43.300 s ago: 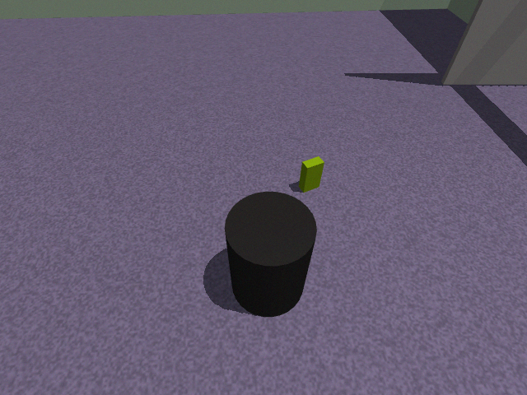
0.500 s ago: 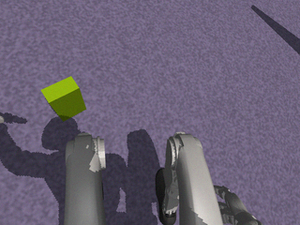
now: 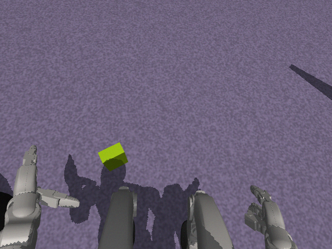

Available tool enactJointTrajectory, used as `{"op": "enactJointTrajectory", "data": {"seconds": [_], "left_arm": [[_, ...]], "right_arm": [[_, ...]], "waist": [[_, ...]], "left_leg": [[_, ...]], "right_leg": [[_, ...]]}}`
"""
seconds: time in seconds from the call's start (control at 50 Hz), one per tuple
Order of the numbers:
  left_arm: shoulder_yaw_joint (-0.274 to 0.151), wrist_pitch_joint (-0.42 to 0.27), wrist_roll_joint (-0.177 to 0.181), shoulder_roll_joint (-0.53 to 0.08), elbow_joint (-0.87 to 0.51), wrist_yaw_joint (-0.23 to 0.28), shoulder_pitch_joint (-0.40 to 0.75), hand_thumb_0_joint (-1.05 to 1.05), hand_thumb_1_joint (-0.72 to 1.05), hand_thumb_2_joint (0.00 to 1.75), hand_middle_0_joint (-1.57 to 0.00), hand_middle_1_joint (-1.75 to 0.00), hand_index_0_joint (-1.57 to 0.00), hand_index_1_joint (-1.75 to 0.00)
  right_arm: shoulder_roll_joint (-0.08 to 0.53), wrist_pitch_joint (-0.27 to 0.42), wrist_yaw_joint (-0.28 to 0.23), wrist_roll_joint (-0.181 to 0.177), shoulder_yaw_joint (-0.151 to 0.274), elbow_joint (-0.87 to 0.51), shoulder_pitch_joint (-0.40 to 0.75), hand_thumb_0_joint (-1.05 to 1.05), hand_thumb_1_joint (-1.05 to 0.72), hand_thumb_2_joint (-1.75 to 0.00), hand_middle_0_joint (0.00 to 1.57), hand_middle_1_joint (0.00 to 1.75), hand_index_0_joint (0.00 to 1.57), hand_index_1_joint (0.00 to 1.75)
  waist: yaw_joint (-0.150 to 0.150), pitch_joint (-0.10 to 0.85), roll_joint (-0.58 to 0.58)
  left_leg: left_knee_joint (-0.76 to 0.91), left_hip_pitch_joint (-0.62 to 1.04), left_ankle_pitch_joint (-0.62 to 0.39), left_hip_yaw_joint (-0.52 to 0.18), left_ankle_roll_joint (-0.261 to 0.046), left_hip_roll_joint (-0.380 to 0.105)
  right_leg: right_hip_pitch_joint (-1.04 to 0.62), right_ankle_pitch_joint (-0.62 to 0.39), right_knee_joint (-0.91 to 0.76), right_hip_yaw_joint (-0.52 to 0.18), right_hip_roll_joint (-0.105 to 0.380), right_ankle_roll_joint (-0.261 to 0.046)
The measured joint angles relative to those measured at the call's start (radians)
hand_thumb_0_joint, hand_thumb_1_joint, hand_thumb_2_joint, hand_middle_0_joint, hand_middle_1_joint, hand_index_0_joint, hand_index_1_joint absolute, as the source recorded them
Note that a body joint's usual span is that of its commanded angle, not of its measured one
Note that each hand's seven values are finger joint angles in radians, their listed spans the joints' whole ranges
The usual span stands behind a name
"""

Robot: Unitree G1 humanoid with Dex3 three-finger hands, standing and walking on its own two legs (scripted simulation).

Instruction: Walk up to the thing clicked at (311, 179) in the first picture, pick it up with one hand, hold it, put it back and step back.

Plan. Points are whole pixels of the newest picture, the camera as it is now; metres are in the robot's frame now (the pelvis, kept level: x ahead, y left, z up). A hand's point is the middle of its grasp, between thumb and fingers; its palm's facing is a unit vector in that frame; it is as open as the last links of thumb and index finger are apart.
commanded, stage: home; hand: left
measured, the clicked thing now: (114, 157) +0.45 +0.23 -0.49
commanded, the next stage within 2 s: none
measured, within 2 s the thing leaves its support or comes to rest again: neither
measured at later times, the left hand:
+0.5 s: hand (46, 195) +0.22 +0.21 +0.09, palm faces +0.15 -0.94 -0.32, open 17.7 cm
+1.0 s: hand (52, 204) +0.21 +0.19 +0.10, palm faces +0.16 -0.94 -0.29, open 17.6 cm
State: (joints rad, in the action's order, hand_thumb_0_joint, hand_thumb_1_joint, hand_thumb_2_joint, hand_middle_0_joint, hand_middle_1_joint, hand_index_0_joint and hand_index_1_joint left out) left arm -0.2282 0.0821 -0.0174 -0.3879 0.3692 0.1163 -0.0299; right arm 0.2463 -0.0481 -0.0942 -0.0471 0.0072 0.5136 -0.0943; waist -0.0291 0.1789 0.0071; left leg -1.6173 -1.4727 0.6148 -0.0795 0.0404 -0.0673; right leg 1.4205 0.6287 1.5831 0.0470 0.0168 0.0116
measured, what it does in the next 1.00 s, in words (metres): rises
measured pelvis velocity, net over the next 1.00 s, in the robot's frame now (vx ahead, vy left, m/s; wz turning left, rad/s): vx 0.05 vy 0.00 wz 0.05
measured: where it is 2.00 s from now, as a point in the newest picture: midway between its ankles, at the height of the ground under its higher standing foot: outside the picture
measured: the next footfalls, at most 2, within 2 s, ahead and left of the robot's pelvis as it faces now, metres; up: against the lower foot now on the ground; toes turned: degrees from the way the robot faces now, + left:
none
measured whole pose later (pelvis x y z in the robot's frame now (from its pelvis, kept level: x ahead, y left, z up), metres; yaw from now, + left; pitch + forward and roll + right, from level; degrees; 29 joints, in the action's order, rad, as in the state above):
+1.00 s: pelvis +0.05 +0.00 +0.15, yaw +3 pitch +7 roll -2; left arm 0.01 0.27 0.01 -0.20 -0.02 0.14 -0.47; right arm 0.21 0.11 -0.18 -0.01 -0.02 0.51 -0.28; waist -0.02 0.12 0.04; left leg -0.96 -0.63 0.46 -0.04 0.04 -0.06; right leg 0.58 0.46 0.92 0.06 0.02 0.02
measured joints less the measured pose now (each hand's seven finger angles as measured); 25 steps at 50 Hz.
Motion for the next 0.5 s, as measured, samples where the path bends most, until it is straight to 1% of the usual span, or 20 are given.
{"op": "enactJointTrajectory", "data": {"seconds": [0.08,0.18,0.32,0.42,0.5], "left_arm": [[0.047,0.047,0.009,0.044,-0.024,0.017,-0.056,-0.01,-0.50,0.08,-0.07,-0.06,-0.06,-0.05],[0.103,0.107,0.020,0.092,-0.096,0.043,-0.147,-0.01,-0.52,0.07,-0.06,-0.05,-0.06,-0.05],[0.174,0.184,0.032,0.133,-0.246,0.071,-0.294,-0.01,-0.56,0.05,-0.06,-0.05,-0.05,-0.05],[0.223,0.214,0.036,0.155,-0.363,0.076,-0.394,-0.01,-0.57,0.03,-0.06,-0.04,-0.05,-0.04],[0.244,0.215,0.034,0.166,-0.419,0.067,-0.444,-0.01,-0.58,0.03,-0.05,-0.04,-0.05,-0.04]], "right_arm": [[-0.001,0.027,-0.015,-0.001,0.000,-0.001,-0.030,0.00,-0.90,-0.90,0.20,0.30,0.21,0.30],[-0.014,0.046,-0.041,-0.004,-0.009,-0.001,-0.091,0.01,-0.90,-0.90,0.20,0.30,0.21,0.30],[-0.036,0.068,-0.076,0.000,-0.022,-0.009,-0.172,0.01,-0.90,-0.90,0.20,0.30,0.21,0.30],[-0.044,0.090,-0.093,0.005,-0.028,-0.023,-0.206,0.01,-0.89,-0.90,0.20,0.30,0.21,0.30],[-0.052,0.109,-0.095,0.012,-0.033,-0.033,-0.206,0.01,-0.89,-0.90,0.20,0.30,0.21,0.30]], "waist": [[-0.003,-0.002,0.006],[-0.009,-0.007,0.004],[-0.015,-0.012,0.012],[-0.012,-0.004,0.033],[-0.006,-0.008,0.045]], "left_leg": [[0.121,0.149,-0.019,0.008,-0.001,-0.001],[0.269,0.334,-0.049,0.016,-0.004,0.000],[0.451,0.571,-0.090,0.029,-0.013,0.002],[0.542,0.695,-0.110,0.043,-0.020,0.004],[0.584,0.756,-0.121,0.050,-0.023,0.007]], "right_leg": [[-0.151,-0.021,-0.124,0.002,0.001,0.001],[-0.340,-0.053,-0.278,0.006,0.003,0.004],[-0.582,-0.104,-0.475,0.006,0.005,0.013],[-0.707,-0.132,-0.575,-0.001,0.007,0.021],[-0.766,-0.145,-0.618,-0.006,0.010,0.024]]}}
